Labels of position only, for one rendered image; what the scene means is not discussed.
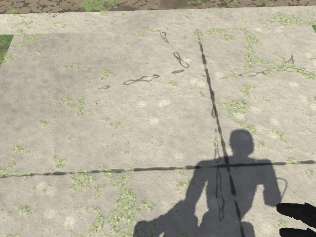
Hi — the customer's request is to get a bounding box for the right robot hand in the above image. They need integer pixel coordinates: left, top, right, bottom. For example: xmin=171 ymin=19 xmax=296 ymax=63
xmin=276 ymin=202 xmax=316 ymax=237

